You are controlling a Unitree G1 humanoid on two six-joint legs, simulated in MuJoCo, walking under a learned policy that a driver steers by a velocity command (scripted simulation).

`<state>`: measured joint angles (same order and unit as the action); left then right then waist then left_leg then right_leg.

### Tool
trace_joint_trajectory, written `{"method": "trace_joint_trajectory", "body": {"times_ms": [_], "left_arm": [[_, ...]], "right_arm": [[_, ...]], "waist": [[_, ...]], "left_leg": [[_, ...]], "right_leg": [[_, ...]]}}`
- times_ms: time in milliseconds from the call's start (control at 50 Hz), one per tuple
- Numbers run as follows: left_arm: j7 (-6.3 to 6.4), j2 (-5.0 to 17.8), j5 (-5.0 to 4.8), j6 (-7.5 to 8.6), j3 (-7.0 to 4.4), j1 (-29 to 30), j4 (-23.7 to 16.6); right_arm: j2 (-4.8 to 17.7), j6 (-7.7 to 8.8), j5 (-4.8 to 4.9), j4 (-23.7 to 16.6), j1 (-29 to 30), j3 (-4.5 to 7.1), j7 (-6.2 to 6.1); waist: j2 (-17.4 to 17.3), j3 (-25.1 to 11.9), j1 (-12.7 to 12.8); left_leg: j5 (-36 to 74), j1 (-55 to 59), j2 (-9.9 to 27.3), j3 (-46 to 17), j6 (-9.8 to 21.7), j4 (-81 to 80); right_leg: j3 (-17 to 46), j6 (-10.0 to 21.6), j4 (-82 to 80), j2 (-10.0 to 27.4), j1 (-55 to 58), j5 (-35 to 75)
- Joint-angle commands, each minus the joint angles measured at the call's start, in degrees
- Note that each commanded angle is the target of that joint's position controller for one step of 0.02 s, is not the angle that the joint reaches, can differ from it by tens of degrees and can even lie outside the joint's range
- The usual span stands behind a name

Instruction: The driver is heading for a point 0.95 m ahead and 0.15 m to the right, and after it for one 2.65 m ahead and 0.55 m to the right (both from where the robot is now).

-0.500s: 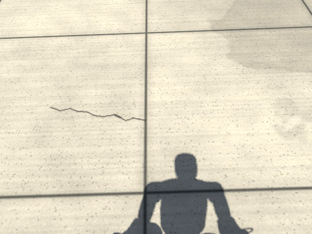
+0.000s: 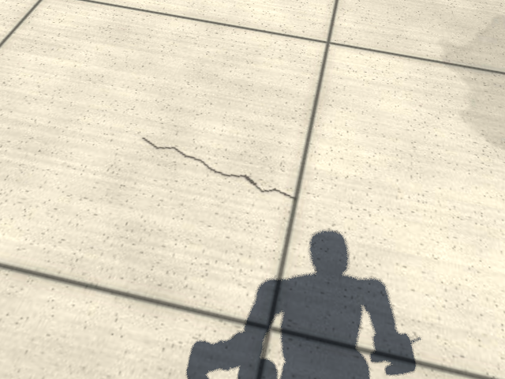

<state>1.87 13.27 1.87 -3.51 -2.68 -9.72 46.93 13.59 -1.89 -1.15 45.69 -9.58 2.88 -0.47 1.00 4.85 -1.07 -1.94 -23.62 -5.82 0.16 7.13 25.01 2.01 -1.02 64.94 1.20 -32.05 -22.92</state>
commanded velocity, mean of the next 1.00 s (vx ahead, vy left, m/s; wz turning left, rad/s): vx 0.40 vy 0.00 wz -0.17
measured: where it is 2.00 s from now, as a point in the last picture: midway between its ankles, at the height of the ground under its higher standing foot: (301, 234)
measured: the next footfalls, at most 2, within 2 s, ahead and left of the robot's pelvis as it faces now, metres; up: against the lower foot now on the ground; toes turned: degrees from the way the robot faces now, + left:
right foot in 0.18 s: +0.01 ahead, -0.10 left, +0.00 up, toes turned +1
left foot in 0.64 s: +0.25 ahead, +0.14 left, +0.00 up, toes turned +0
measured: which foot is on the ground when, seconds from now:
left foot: down 0.00-0.18, up 0.20-0.62, down 0.64-1.00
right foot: up 0.00-0.16, down 0.18-0.66, up 0.68-1.00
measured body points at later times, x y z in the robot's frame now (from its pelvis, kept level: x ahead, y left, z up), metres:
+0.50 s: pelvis +0.07 +0.00 +0.02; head +0.07 -0.03 +0.47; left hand -0.03 +0.23 -0.11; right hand +0.21 -0.24 -0.12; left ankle +0.15 +0.16 -0.67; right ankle -0.03 -0.10 -0.73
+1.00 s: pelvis +0.30 +0.05 +0.01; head +0.33 +0.05 +0.46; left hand +0.50 +0.25 -0.11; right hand +0.21 -0.18 -0.13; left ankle +0.21 +0.14 -0.73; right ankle +0.41 -0.10 -0.67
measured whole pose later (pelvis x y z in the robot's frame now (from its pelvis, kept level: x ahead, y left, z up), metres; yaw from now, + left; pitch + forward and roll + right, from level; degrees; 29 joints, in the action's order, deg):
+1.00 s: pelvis +0.30 +0.05 +0.01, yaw -13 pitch +1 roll +1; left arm -3.8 13.5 1.9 0.9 -3.8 -5.9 48.9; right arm 10.7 5.8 -1.2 56.4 -24.8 2.1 -1.1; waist 2.1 1.8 -1.8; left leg -17.5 2.0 -1.4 14.0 2.2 14.1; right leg -3.1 4.3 50.2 4.0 -39.4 -1.8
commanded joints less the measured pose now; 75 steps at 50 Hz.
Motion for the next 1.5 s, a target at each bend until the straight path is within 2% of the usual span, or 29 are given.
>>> {"method": "trace_joint_trajectory", "body": {"times_ms": [20, 120, 160, 180, 200, 220, 240, 260, 320, 500, 580, 620, 640, 660, 680, 700, 720, 800, 940, 1040, 1100, 1140, 1160, 1180, 1200, 1220, 1260, 1320, 1500], "left_arm": [[-1.07, 5.48, 0.57, -0.52, -1.45, -10.63, -0.04], [-1.69, 4.04, 0.04, 1.21, -0.90, -18.33, 3.37], [-0.77, 2.53, 0.25, 1.77, -0.48, -28.37, 7.62], [0.08, 2.63, 0.44, 2.65, -0.31, -30.03, 9.17], [0.36, 0.61, -0.41, 3.40, 1.25, -21.55, 5.67], [0.52, 8.37, -0.53, 3.59, -0.75, -15.79, 4.00], [0.30, 9.73, -0.67, 4.53, -1.36, -11.01, 3.61], [-0.37, 9.33, -0.89, 5.90, -1.48, -8.96, 3.55], [-1.28, 6.47, -1.44, 7.78, -1.16, -13.59, 5.67], [-0.82, 5.05, -0.62, 8.39, -1.09, -26.49, 11.05], [-0.90, 6.52, -0.33, 8.44, -1.59, -24.15, 11.16], [-1.16, 7.72, -0.78, 8.48, -2.06, -19.80, 10.34], [-1.49, 6.96, -1.25, 8.70, -1.93, -18.11, 9.80], [-1.73, 4.25, -1.79, 8.86, -1.22, -16.15, 7.31], [-1.56, -0.93, -2.88, 8.69, -0.46, -19.05, 5.12], [-1.46, 4.21, -1.28, 7.97, -1.73, -17.40, 6.43], [-2.17, 3.66, -1.10, 7.85, -1.98, -14.85, 6.35], [-3.92, 0.92, -0.10, 5.86, -2.09, -12.14, 5.93], [-5.68, -0.24, -0.01, 4.85, -0.88, 2.53, -0.23], [-6.40, 0.47, 0.05, 4.88, 0.13, 11.32, -3.89], [-5.55, 2.52, 0.34, 4.65, -0.56, 6.75, -2.95], [-4.83, 5.31, 0.55, 5.12, -2.00, -3.95, 0.02], [-3.96, 8.52, 1.16, 5.38, -3.52, -12.06, 2.47], [-3.06, 14.96, 1.34, 5.13, -5.13, -11.59, 1.79], [-2.87, 15.84, -0.49, 4.37, -5.30, -13.71, 0.84], [-2.24, 14.33, -0.86, 4.17, -4.89, -10.91, 1.43], [-1.84, 8.66, -1.16, 5.12, -3.47, -5.11, 1.29], [-1.96, 6.09, -1.74, 7.37, -2.18, -4.48, 1.90], [-2.24, 6.88, -1.08, 9.03, -1.33, -13.56, 6.23]], "right_arm": [[7.94, 0.17, 0.05, -2.83, -0.05, 1.88, -0.21], [8.27, -0.45, 0.09, -0.97, -0.30, 2.43, -0.07], [6.93, -1.14, 0.61, -1.76, 3.63, 2.42, -0.51], [4.05, -1.32, 1.24, -1.54, 2.87, 2.07, -0.75], [-3.66, -0.69, 1.29, -0.96, -1.74, -0.16, -0.99], [2.38, 0.40, 0.59, -3.15, 2.75, 1.28, -0.28], [5.76, 1.33, 0.27, -3.38, 3.40, 2.17, 0.97], [6.98, 2.02, -0.67, -1.45, 0.97, 2.69, 2.10], [5.14, 2.00, -1.67, 1.06, -1.55, 2.59, 2.99], [1.33, 3.29, -0.48, -2.41, 14.08, 0.52, 2.76], [2.20, 4.46, -0.01, -3.09, 13.02, 0.34, 2.39], [3.41, 5.30, 0.53, -0.83, 3.71, 1.00, 1.51], [6.16, 6.20, -0.06, 2.02, -5.37, 2.10, 0.59], [11.58, 7.01, -1.66, 2.90, -16.38, 3.39, -0.34], [17.54, 6.44, -1.84, 3.49, -18.93, 4.57, -0.38], [12.36, 5.99, -1.42, 2.92, -14.61, 3.53, -0.30], [7.82, 6.18, -1.08, 1.85, -8.45, 2.22, -0.02], [1.47, 7.64, -0.24, 3.43, -6.51, 0.32, -0.25], [1.85, 8.76, -0.06, 6.91, -12.35, -0.04, -0.56], [5.29, 8.34, 0.07, 8.78, -15.58, 0.46, -1.32], [7.73, 7.22, -0.02, 9.43, -16.16, 1.02, -2.05], [9.31, 5.98, -0.11, 9.05, -15.97, 1.49, -1.91], [9.31, 5.75, -0.20, 8.07, -15.36, 1.55, -1.48], [2.02, 5.98, 0.35, 4.49, -18.15, 0.23, -0.24], [6.34, 6.76, 0.54, 1.16, -10.79, 1.12, 0.15], [6.56, 7.64, 0.69, -0.74, -5.17, 1.03, 0.45], [5.64, 7.87, 0.45, 1.19, -7.89, 0.68, 0.29], [3.81, 4.65, -1.70, 2.26, -10.99, 0.39, 0.82], [3.45, 3.60, 0.15, -1.19, 3.98, 0.04, 2.32]], "waist": [[-11.23, -11.59, 2.17], [-10.53, -7.49, 4.26], [-6.70, -1.71, 8.54], [5.21, 0.74, 8.27], [13.83, -0.15, 2.29], [9.65, 6.87, 1.63], [5.53, 9.32, -1.92], [2.92, 5.69, -3.07], [3.51, -0.17, -1.17], [7.16, 3.37, 7.84], [9.02, 2.16, 6.02], [7.65, -1.13, 0.48], [3.43, -6.67, -3.38], [-4.99, -16.11, -8.01], [-19.92, -20.43, -6.20], [-10.92, -14.15, -4.35], [-6.35, -7.17, -1.88], [-7.90, -2.50, 1.48], [-5.70, 0.64, 1.37], [-4.84, 1.95, 0.25], [-6.81, -2.40, 2.72], [-6.83, -8.60, 6.93], [-3.24, -12.78, 10.81], [10.61, -17.72, 6.19], [5.66, -20.93, 8.55], [1.36, -12.11, 7.58], [-4.36, -5.07, 1.89], [-3.18, -5.27, -1.43], [1.57, -0.69, 3.80]], "left_leg": [[-32.15, 3.29, 13.49, -17.89, 3.74, -17.69], [-35.55, -0.46, 13.55, -15.77, 1.03, -21.70], [-33.95, -5.57, 8.92, -10.62, -3.85, -17.97], [-34.35, -12.54, 3.54, -5.58, -5.89, 0.03], [-30.46, -21.08, -0.79, -1.59, -4.62, 23.69], [-17.96, -24.79, -0.07, -7.51, -4.21, 23.17], [-10.33, -21.85, 1.54, -10.62, -4.05, 27.09], [-6.32, -19.07, 0.86, -9.53, -4.22, 30.05], [-4.98, -18.48, 2.62, -3.74, -5.69, 36.68], [-5.28, -19.30, 7.65, 3.79, -9.34, 15.58], [-12.09, -7.96, 5.71, 4.89, -7.23, 8.07], [-9.72, 7.55, 3.76, 4.89, -5.52, 1.86], [-8.09, 21.62, 5.43, 2.53, -4.24, 0.16], [-22.19, 36.33, 20.19, -12.76, -1.86, -3.01], [-30.73, 43.07, 32.97, -35.89, 2.39, -11.83], [-34.78, 34.57, 31.14, -35.66, 2.50, -13.40], [-31.08, 26.78, 28.15, -26.50, 1.18, -13.72], [-5.27, 17.94, 20.52, -5.48, -1.85, -15.54], [13.26, 18.85, 19.03, 7.27, -0.90, -15.82], [24.43, 23.43, 20.42, 12.39, -1.79, -14.52], [47.79, 29.49, 21.16, 14.98, -2.14, -2.68], [46.18, 26.89, 21.67, 14.97, -1.64, 15.58], [31.90, 17.37, 20.27, 15.42, -3.04, 31.23], [-22.51, -7.74, 10.88, 14.20, -6.20, 53.31], [-28.69, -17.26, 4.36, 1.51, -6.97, 62.11], [-21.62, -22.44, 8.63, -2.13, -6.23, 59.04], [-16.06, -15.12, 12.42, -1.73, -6.01, 48.51], [-16.14, -6.72, 13.34, -1.19, -7.58, 41.64], [2.60, -15.57, 12.07, 1.15, -5.80, 21.46]], "right_leg": [[-3.40, -0.16, -6.69, -1.18, 9.05, -0.26], [-9.06, 4.08, -25.88, -5.02, 23.50, -8.02], [-12.84, 7.99, -47.19, -5.95, 33.05, -1.85], [-1.99, 9.90, -57.84, 0.74, 37.05, -6.92], [18.53, 9.44, -55.90, 17.35, 36.10, -18.84], [31.63, 13.57, -66.43, 22.47, 19.77, -32.40], [27.70, 12.70, -66.86, 20.17, 16.11, -25.61], [21.23, 10.57, -64.69, 16.04, 18.12, -16.42], [12.00, 9.20, -61.97, 10.96, 24.10, -9.60], [9.37, 12.62, -58.67, 10.42, 34.39, 10.81], [9.50, 12.70, -51.87, 11.00, 31.19, 24.85], [9.53, 10.90, -45.09, 10.67, 25.83, 31.45], [6.08, 9.26, -34.46, 6.95, 20.72, 32.81], [2.33, 7.80, -17.27, 2.59, 10.79, 17.88], [-2.11, 6.42, -2.08, -5.29, -4.91, -8.40], [2.44, 7.78, 4.77, -0.86, -6.73, -4.94], [2.82, 8.16, 4.62, 1.52, -6.53, 1.36], [0.31, 6.20, 1.39, 3.93, -3.18, 9.39], [-3.69, 4.88, -9.91, 3.40, -9.68, 21.37], [-9.72, 7.33, -25.85, 1.01, -2.58, 21.88], [-12.64, 10.83, -27.72, -4.01, 5.05, 14.03], [-11.50, 13.96, -31.90, -7.23, 18.47, 10.05], [-5.47, 16.34, -36.11, -4.50, 31.33, 7.55], [22.41, 24.36, -36.85, 13.99, 49.84, 7.47], [41.86, 28.03, -46.90, 18.42, 51.24, 6.25], [32.70, 25.50, -49.46, 17.20, 45.67, 8.89], [21.14, 20.51, -51.06, 12.85, 31.32, 22.06], [12.91, 18.63, -52.82, 8.38, 23.12, 32.25], [0.99, 10.37, -57.86, 6.52, 31.43, 35.91]]}}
